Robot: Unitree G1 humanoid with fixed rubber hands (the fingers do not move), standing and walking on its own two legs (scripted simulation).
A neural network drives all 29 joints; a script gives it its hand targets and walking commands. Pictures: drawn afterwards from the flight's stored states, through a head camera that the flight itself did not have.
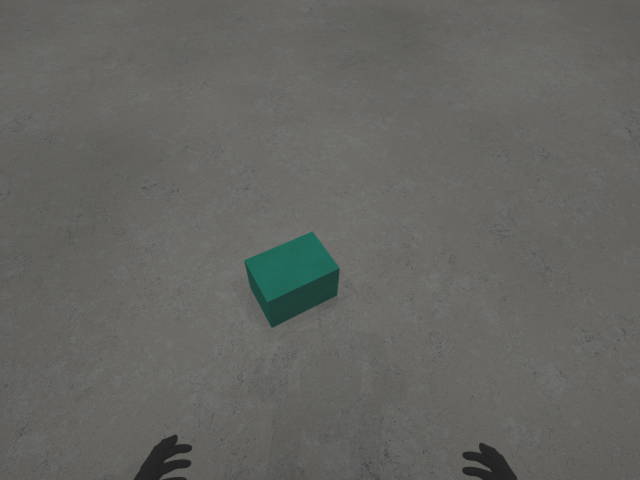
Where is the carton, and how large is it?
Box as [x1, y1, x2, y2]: [244, 232, 339, 327]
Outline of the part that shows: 312,232 244,260 250,287 272,327 336,295 339,268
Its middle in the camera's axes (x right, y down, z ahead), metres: -0.10 +0.15 +1.37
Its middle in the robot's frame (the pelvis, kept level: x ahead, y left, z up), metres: +0.82 +0.12 -0.68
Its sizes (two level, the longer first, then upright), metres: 0.264 0.185 0.173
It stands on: the floor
